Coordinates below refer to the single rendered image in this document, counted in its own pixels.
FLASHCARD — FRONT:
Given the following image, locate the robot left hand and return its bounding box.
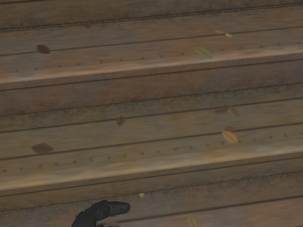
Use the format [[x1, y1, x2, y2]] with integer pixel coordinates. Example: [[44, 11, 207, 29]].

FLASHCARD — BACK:
[[71, 200, 131, 227]]

